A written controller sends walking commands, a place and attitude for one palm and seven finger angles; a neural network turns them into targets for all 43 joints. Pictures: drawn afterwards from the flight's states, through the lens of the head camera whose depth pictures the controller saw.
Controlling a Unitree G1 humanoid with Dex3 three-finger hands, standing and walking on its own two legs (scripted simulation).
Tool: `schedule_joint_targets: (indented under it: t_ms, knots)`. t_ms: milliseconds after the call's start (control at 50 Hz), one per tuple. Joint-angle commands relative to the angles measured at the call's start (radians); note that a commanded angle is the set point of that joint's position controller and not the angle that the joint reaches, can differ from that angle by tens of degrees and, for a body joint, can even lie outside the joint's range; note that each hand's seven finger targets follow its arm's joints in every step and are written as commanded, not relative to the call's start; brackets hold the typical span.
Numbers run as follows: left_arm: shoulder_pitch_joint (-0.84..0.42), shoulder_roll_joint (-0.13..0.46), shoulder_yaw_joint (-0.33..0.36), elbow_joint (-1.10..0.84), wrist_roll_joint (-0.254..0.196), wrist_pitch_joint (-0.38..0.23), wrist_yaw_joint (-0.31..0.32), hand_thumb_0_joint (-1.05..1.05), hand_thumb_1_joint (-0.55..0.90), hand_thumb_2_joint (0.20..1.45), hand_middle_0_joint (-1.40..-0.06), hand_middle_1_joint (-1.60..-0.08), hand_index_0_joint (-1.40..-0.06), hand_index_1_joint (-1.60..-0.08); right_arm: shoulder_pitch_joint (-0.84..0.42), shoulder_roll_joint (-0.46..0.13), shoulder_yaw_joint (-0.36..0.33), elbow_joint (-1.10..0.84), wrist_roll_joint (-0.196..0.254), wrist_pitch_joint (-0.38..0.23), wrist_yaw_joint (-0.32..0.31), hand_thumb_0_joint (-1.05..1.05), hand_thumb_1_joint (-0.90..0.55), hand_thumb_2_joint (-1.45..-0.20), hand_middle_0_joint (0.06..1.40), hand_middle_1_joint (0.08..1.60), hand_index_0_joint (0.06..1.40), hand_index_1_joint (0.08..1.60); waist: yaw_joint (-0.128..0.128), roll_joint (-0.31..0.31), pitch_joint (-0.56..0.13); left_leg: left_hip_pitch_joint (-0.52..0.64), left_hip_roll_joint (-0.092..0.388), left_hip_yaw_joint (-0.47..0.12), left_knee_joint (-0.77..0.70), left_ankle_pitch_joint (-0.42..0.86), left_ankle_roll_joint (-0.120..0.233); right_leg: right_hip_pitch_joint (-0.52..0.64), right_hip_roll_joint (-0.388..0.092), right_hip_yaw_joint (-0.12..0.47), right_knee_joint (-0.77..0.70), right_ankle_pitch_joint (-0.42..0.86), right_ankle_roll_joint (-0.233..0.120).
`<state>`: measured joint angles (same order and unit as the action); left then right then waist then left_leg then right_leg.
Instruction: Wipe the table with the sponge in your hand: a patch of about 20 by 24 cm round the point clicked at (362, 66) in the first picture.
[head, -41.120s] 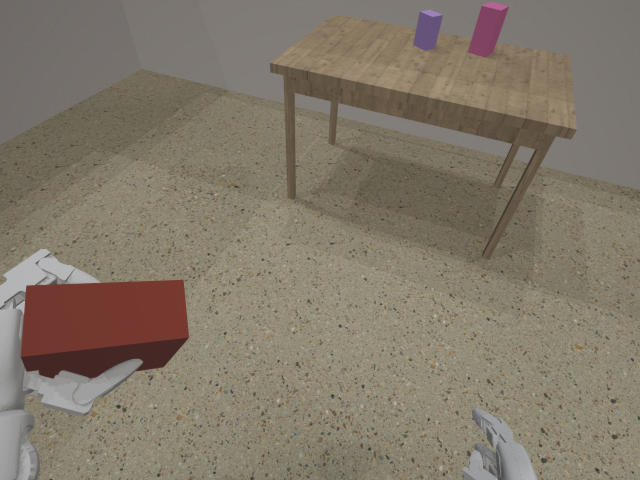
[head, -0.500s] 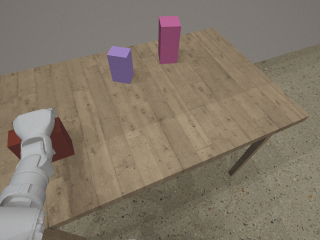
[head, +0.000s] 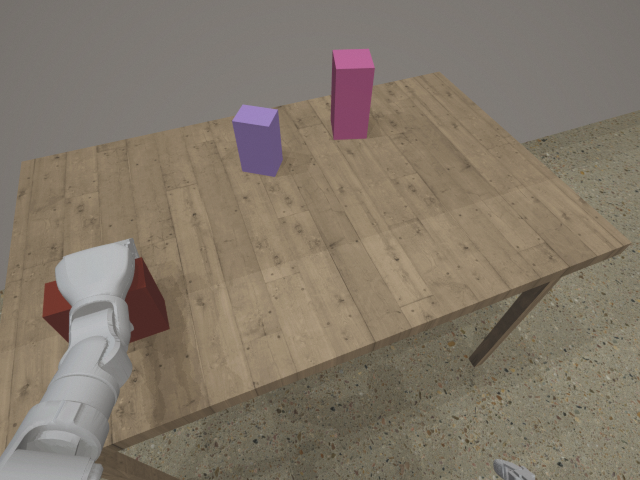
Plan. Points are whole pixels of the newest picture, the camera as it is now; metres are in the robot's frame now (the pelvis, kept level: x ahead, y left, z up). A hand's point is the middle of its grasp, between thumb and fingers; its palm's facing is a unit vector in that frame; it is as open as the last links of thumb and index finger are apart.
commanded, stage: wipe back along the first lane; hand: left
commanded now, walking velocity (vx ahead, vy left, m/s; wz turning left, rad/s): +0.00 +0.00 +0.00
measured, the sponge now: (117, 315) +0.34 +0.33 -0.04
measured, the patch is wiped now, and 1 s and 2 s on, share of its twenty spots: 1.00 1.00 1.00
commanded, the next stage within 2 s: lift the sponge slowly off the table in 0.84 s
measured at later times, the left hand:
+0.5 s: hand (116, 325) +0.30 +0.29 +0.00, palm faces -0.06 -0.01 -1.00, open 9.8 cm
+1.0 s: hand (119, 360) +0.26 +0.27 +0.00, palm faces -0.04 -0.04 -1.00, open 9.8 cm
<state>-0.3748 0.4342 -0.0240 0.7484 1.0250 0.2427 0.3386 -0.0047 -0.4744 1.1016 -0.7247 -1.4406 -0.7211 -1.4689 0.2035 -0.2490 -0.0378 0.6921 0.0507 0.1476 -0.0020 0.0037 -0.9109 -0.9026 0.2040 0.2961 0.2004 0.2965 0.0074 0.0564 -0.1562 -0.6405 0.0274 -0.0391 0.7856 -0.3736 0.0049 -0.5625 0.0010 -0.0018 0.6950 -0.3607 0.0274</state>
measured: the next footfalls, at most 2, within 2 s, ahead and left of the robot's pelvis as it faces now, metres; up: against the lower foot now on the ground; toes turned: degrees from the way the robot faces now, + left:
none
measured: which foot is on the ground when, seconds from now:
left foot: down 0.00-1.00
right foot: down 0.00-1.00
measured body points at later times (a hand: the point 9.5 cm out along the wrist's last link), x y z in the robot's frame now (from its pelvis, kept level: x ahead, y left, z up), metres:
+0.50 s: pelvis +0.01 -0.01 +0.00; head +0.03 -0.02 +0.45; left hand +0.30 +0.29 +0.05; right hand +0.19 -0.25 -0.10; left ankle +0.00 +0.11 -0.71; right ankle -0.02 -0.15 -0.71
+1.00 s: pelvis +0.01 -0.01 +0.01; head +0.02 -0.03 +0.46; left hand +0.25 +0.27 +0.05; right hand +0.21 -0.24 -0.09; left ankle +0.00 +0.11 -0.71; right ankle -0.02 -0.15 -0.71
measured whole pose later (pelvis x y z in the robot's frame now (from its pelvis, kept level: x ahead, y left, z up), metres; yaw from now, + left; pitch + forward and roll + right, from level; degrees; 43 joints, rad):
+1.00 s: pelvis +0.01 -0.01 +0.01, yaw +1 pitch +7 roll -1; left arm 0.04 0.34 -0.10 0.31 1.02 0.33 0.33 0.01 -0.47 1.10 -0.72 -1.45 -0.72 -1.47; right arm 0.11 -0.24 -0.02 0.65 0.05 0.10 -0.02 0.01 -0.91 -0.90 0.20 0.30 0.20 0.30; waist 0.07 0.06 -0.14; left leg -0.49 0.02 -0.04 0.73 -0.37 -0.01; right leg -0.43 0.00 0.00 0.68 -0.38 0.02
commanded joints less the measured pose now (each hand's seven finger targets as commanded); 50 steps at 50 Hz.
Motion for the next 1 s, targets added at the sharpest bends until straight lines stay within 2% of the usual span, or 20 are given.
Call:
schedule_joint_targets:
  t_ms: [0,140,160,260,280,340,360,420,460,520,560,620,660,700,760,800,860,920,960,980]
  knots:
    - [-0.03,0.07,-0.016,-0.068,-0.003,0.009,-0.034,0.0,0.1,1.3,-1.2,-1.6,-1.2,-1.6,-0.054,-0.15,-0.045,-0.128,0.006,-0.042,-0.009,0.0,-0.9,-0.9,0.2,0.3,0.2,0.3,-0.001,-0.061,-0.167,0.205,-0.036,0.028,-0.097,0.287,0.029,0.076,0.062,-0.079,-0.072,0.282,-0.086]
    - [0.083,0.057,-0.013,-0.152,-0.014,0.029,-0.04,0.0,0.1,1.3,-1.2,-1.6,-1.2,-1.6,-0.085,-0.148,-0.042,-0.146,0.005,-0.053,-0.012,0.0,-0.9,-0.9,0.2,0.3,0.2,0.3,0.012,-0.08,-0.153,0.212,-0.042,0.036,-0.101,0.293,0.031,0.113,0.06,-0.074,-0.081,0.316,-0.083]
    - [0.094,0.094,0.025,-0.165,-0.016,0.031,-0.04,0.0,0.1,1.3,-1.2,-1.6,-1.2,-1.6,-0.091,-0.152,-0.043,-0.143,0.005,-0.055,-0.013,0.0,-0.9,-0.9,0.2,0.3,0.2,0.3,0.021,-0.079,-0.163,0.215,-0.039,0.033,-0.103,0.302,0.03,0.126,0.06,-0.069,-0.082,0.329,-0.086]
    - [0.144,0.069,0.004,-0.213,-0.01,0.044,-0.048,0.0,0.1,1.3,-1.2,-1.6,-1.2,-1.6,-0.117,-0.145,-0.039,-0.156,0.007,-0.061,-0.015,0.0,-0.9,-0.9,0.2,0.3,0.2,0.3,0.026,-0.066,-0.133,0.222,-0.043,0.029,-0.112,0.296,0.028,0.121,0.061,-0.069,-0.085,0.31,-0.087]
    - [0.124,0.031,-0.041,-0.236,-0.007,0.045,-0.051,0.0,0.1,1.3,-1.2,-1.6,-1.2,-1.6,-0.117,-0.142,-0.036,-0.159,0.007,-0.062,-0.013,0.0,-0.9,-0.9,0.2,0.3,0.2,0.3,0.013,-0.061,-0.127,0.233,-0.046,0.029,-0.111,0.29,0.029,0.11,0.06,-0.074,-0.084,0.305,-0.084]
    - [0.156,0.032,-0.036,-0.255,-0.015,0.052,-0.054,0.0,0.1,1.3,-1.2,-1.6,-1.2,-1.6,-0.126,-0.141,-0.036,-0.164,0.007,-0.068,-0.017,0.0,-0.9,-0.9,0.2,0.3,0.2,0.3,0.02,-0.072,-0.126,0.237,-0.046,0.035,-0.111,0.28,0.031,0.122,0.059,-0.07,-0.089,0.304,-0.084]
    - [0.153,0.069,-0.003,-0.262,-0.014,0.053,-0.054,0.0,0.1,1.3,-1.2,-1.6,-1.2,-1.6,-0.13,-0.145,-0.036,-0.163,0.007,-0.067,-0.02,0.0,-0.9,-0.9,0.2,0.3,0.2,0.3,0.026,-0.071,-0.132,0.235,-0.045,0.03,-0.116,0.281,0.028,0.132,0.06,-0.067,-0.09,0.304,-0.087]
    - [0.158,0.022,-0.046,-0.289,-0.016,0.055,-0.06,0.0,0.1,1.3,-1.2,-1.6,-1.2,-1.6,-0.138,-0.14,-0.032,-0.17,0.008,-0.072,-0.02,0.0,-0.9,-0.9,0.2,0.3,0.2,0.3,0.021,-0.072,-0.132,0.242,-0.051,0.03,-0.114,0.281,0.029,0.127,0.058,-0.07,-0.089,0.313,-0.083]
    - [0.199,0.06,-0.005,-0.289,-0.011,0.055,-0.058,0.0,0.1,1.3,-1.2,-1.6,-1.2,-1.6,-0.14,-0.143,-0.035,-0.166,0.004,-0.072,-0.023,0.0,-0.9,-0.9,0.2,0.3,0.2,0.3,0.035,-0.069,-0.138,0.248,-0.047,0.031,-0.113,0.303,0.027,0.146,0.058,-0.063,-0.087,0.332,-0.088]
    - [0.279,-0.013,-0.052,-0.319,-0.02,0.051,-0.061,0.0,0.1,1.3,-1.2,-1.6,-1.2,-1.6,-0.15,-0.133,-0.033,-0.181,0.007,-0.08,-0.016,0.0,-0.9,-0.9,0.2,0.3,0.2,0.3,0.036,-0.098,-0.143,0.25,-0.05,0.034,-0.105,0.328,0.027,0.155,0.056,-0.068,-0.081,0.38,-0.083]
    - [0.292,0.015,-0.026,-0.339,-0.024,0.052,-0.056,0.0,0.1,1.3,-1.2,-1.6,-1.2,-1.6,-0.158,-0.136,-0.034,-0.179,0.003,-0.082,-0.017,0.0,-0.9,-0.9,0.2,0.3,0.2,0.3,0.039,-0.092,-0.135,0.247,-0.047,0.034,-0.109,0.32,0.026,0.165,0.056,-0.059,-0.084,0.379,-0.085]
    - [0.333,-0.029,-0.06,-0.375,-0.027,0.055,-0.052,0.0,0.1,1.3,-1.2,-1.6,-1.2,-1.6,-0.17,-0.13,-0.034,-0.185,0.005,-0.087,-0.013,0.0,-0.9,-0.9,0.2,0.3,0.2,0.3,0.036,-0.111,-0.124,0.254,-0.048,0.036,-0.105,0.328,0.028,0.161,0.053,-0.065,-0.085,0.403,-0.08]
    - [0.378,0.011,-0.015,-0.391,-0.03,0.06,-0.044,0.0,0.1,1.3,-1.2,-1.6,-1.2,-1.6,-0.177,-0.134,-0.036,-0.185,0.002,-0.089,-0.015,0.0,-0.9,-0.9,0.2,0.3,0.2,0.3,0.052,-0.11,-0.124,0.252,-0.047,0.038,-0.111,0.324,0.026,0.182,0.054,-0.054,-0.088,0.401,-0.083]
    - [0.407,-0.057,-0.076,-0.422,-0.036,0.066,-0.045,0.0,0.1,1.3,-1.2,-1.6,-1.2,-1.6,-0.185,-0.123,-0.033,-0.197,0.003,-0.094,-0.013,0.0,-0.9,-0.9,0.2,0.3,0.2,0.3,0.045,-0.118,-0.123,0.257,-0.047,0.041,-0.109,0.331,0.029,0.184,0.052,-0.066,-0.08,0.41,-0.079]
    - [0.442,-0.017,-0.04,-0.438,-0.034,0.078,-0.042,0.0,0.1,1.3,-1.2,-1.6,-1.2,-1.6,-0.197,-0.126,-0.03,-0.194,0.003,-0.096,-0.013,0.0,-0.9,-0.9,0.2,0.3,0.2,0.3,0.058,-0.111,-0.096,0.251,-0.048,0.033,-0.123,0.311,0.025,0.182,0.054,-0.061,-0.09,0.38,-0.082]
    - [0.408,-0.057,-0.083,-0.456,-0.036,0.085,-0.043,0.0,0.1,1.3,-1.2,-1.6,-1.2,-1.6,-0.203,-0.121,-0.029,-0.197,0.004,-0.097,-0.016,0.0,-0.9,-0.9,0.2,0.3,0.2,0.3,0.045,-0.123,-0.078,0.254,-0.049,0.038,-0.126,0.286,0.029,0.172,0.052,-0.065,-0.094,0.355,-0.079]
    - [0.46,0.012,-0.013,-0.467,-0.034,0.089,-0.038,0.0,0.1,1.3,-1.2,-1.6,-1.2,-1.6,-0.208,-0.128,-0.029,-0.194,0.002,-0.1,-0.02,0.0,-0.9,-0.9,0.2,0.3,0.2,0.3,0.067,-0.118,-0.091,0.255,-0.052,0.036,-0.13,0.293,0.027,0.193,0.052,-0.055,-0.097,0.372,-0.082]
    - [0.397,-0.014,-0.046,-0.464,-0.024,0.09,-0.043,0.0,0.1,1.3,-1.2,-1.6,-1.2,-1.6,-0.21,-0.124,-0.025,-0.187,0.003,-0.101,-0.025,0.0,-0.9,-0.9,0.2,0.3,0.2,0.3,0.051,-0.128,-0.072,0.254,-0.054,0.036,-0.132,0.268,0.027,0.166,0.049,-0.059,-0.104,0.338,-0.077]
    - [0.364,0.031,-0.014,-0.493,-0.017,0.088,-0.041,0.0,0.1,1.3,-1.2,-1.6,-1.2,-1.6,-0.215,-0.127,-0.027,-0.186,-0.001,-0.1,-0.031,0.0,-0.9,-0.9,0.2,0.3,0.2,0.3,0.057,-0.093,-0.071,0.266,-0.054,0.033,-0.143,0.252,0.026,0.169,0.053,-0.048,-0.11,0.295,-0.083]
    - [0.337,0.009,-0.04,-0.524,-0.013,0.086,-0.042,0.0,0.1,1.3,-1.2,-1.6,-1.2,-1.6,-0.223,-0.12,-0.026,-0.192,0.003,-0.102,-0.03,0.0,-0.9,-0.9,0.2,0.3,0.2,0.3,0.057,-0.067,-0.096,0.286,-0.058,0.032,-0.143,0.263,0.029,0.173,0.051,-0.055,-0.108,0.296,-0.082]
